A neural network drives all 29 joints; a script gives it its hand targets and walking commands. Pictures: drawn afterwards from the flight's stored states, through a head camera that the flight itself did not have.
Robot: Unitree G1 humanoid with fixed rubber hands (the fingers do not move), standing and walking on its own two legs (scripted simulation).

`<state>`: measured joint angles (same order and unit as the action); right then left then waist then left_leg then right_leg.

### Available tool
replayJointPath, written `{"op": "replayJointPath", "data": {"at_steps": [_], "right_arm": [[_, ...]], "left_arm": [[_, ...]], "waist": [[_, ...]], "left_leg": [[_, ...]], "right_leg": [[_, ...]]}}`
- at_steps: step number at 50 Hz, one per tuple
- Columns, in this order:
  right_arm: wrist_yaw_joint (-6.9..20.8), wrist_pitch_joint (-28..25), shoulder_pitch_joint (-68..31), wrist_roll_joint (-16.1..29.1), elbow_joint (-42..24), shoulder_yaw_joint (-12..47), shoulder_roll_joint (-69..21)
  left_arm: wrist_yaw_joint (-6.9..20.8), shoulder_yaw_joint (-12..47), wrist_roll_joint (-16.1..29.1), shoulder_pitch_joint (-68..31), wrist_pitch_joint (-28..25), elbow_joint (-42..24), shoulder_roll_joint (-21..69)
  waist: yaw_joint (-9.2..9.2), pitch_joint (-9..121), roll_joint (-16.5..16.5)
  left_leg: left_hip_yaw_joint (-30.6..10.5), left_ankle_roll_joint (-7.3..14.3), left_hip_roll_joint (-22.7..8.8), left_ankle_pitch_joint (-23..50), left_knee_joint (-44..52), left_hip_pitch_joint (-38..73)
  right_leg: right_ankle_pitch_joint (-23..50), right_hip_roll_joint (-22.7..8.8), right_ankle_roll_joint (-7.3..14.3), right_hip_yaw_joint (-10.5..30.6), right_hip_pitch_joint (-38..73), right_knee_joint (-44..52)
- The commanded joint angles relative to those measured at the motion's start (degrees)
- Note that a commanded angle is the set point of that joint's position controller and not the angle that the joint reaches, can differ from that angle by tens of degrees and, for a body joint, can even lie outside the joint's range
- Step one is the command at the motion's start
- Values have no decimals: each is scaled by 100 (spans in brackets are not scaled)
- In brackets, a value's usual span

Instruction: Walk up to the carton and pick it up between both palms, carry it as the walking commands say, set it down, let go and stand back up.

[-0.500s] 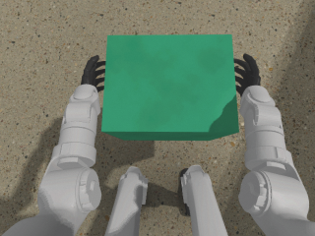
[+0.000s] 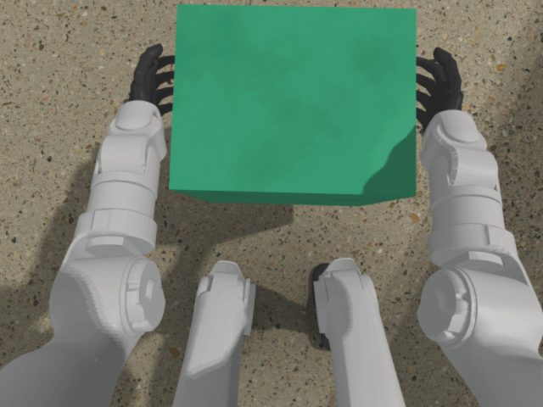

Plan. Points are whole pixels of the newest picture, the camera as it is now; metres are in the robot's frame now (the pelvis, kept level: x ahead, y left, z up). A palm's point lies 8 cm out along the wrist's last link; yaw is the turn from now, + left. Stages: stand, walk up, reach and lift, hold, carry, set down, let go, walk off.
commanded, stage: set down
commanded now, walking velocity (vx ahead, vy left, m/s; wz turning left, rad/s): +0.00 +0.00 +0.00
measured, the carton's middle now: (289, 128) +0.50 -0.01 -0.22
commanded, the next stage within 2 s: none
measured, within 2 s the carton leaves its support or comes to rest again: rests again in 0.88 s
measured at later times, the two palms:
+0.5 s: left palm (171, 111) +0.53 +0.18 -0.22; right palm (406, 120) +0.52 -0.20 -0.21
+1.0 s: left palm (181, 112) +0.54 +0.18 -0.26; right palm (397, 121) +0.53 -0.21 -0.26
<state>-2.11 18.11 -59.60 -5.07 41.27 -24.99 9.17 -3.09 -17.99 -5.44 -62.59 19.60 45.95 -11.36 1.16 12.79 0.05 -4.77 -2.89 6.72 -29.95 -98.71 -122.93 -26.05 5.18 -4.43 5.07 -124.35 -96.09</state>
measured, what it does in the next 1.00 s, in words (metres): lowers itself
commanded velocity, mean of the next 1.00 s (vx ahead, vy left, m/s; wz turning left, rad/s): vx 0.00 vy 0.00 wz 0.00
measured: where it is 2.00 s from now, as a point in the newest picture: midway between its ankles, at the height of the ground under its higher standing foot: (278, 327)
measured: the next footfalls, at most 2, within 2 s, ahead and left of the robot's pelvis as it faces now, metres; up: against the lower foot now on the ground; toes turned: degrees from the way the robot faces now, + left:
none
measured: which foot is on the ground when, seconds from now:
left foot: down 0.00-1.00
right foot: down 0.00-1.00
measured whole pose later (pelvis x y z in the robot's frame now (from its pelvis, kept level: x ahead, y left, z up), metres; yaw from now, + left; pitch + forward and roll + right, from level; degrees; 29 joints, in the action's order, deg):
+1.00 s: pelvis -0.03 +0.00 -0.10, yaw +0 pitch +32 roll -1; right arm -4.5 16.1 -86.0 4.7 50.8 -18.2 21.1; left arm -4.2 -7.5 5.0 -90.6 16.4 55.5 -23.9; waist 1.0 -30.3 -1.1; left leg -3.2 -3.1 5.7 -33.7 -122.8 -121.4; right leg -29.1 5.6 -4.8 3.0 -122.9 -119.7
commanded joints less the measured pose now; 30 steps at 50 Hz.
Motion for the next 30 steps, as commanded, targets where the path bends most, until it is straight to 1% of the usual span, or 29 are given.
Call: {"op": "replayJointPath", "data": {"at_steps": [1, 8, 12, 18, 21, 23, 26, 28, 29, 30], "right_arm": [[1526, -184, -3790, 956, -551, 2673, -4987], [1475, -225, -4195, 1060, -536, 2652, -4790], [1464, -231, -4464, 1112, -519, 2641, -4693], [1426, -252, -4961, 1259, -684, 2713, -4548], [1393, -263, -5272, 1387, -898, 2838, -4452], [1360, -252, -5518, 1511, -1079, 2974, -4395], [1278, -198, -5974, 1714, -1385, 3231, -4270], [1212, -139, -6272, 1820, -1559, 3380, -4114], [1137, -148, -6484, 1930, -1878, 3584, -3953], [1093, -144, -6612, 2013, -2074, 3719, -3840]], "left_arm": [[1653, 2358, 1011, -3804, -457, -943, 4885], [1580, 2412, 1105, -4190, -472, -918, 4744], [1552, 2404, 1125, -4442, -471, -883, 4648], [1511, 2510, 1249, -4940, -467, -980, 4526], [1486, 2652, 1348, -5241, -446, -1122, 4476], [1458, 2808, 1449, -5506, -422, -1305, 4427], [1387, 3081, 1641, -6033, -351, -1668, 4327], [1337, 3236, 1776, -6317, -265, -1827, 4212], [1307, 3398, 1873, -6390, -266, -2020, 4076], [1291, 3474, 1941, -6406, -274, -2154, 4000]], "waist": [[110, 6148, 127], [117, 6173, 197], [87, 6209, 205], [79, 6664, 163], [78, 7159, 156], [70, 7733, 157], [51, 8906, 112], [85, 9639, 74], [126, 9962, 72], [156, 9912, 89]], "left_leg": [[918, 72, 138, 2227, 525, 3213], [957, 76, 84, 2061, 203, 3098], [985, 89, 44, 1927, 21, 3065], [1010, 100, -23, 1854, -309, 3241], [1001, 105, -57, 1871, -494, 3539], [994, 102, -81, 1937, -620, 3894], [1008, 77, -93, 2023, -789, 4588], [1031, 62, -84, 2055, -917, 5076], [1042, 72, -87, 2598, -1058, 5288], [992, 103, -81, 2772, -1125, 5318]], "right_leg": [[2041, 218, 127, -1029, 3798, 148], [1851, 178, 148, -1080, 3573, -193], [1702, 148, 154, -1117, 3466, -384], [1630, 113, 147, -1192, 3556, -719], [1645, 99, 148, -1241, 3719, -914], [1718, 94, 149, -1277, 4002, -1058], [1839, 91, 155, -1333, 4753, -1248], [1907, 80, 180, -1350, 5387, -1353], [2605, 107, 177, -1376, 5699, -1495], [2829, 123, 187, -1361, 5690, -1560]]}}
